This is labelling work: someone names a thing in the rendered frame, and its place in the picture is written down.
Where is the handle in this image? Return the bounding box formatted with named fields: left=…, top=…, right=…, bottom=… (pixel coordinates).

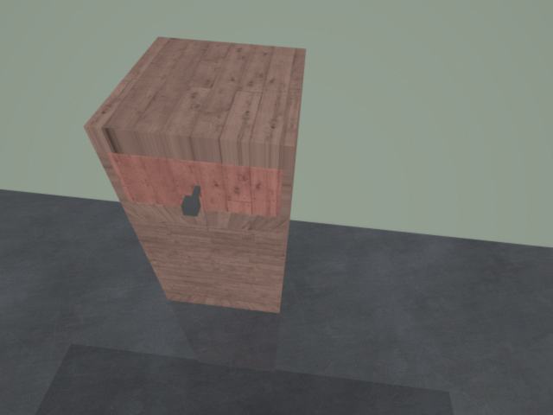
left=181, top=186, right=201, bottom=217

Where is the drawer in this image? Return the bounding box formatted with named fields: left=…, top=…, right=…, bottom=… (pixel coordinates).
left=107, top=152, right=283, bottom=217

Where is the cabinet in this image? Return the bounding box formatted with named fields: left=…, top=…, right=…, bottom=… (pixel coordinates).
left=84, top=37, right=306, bottom=313

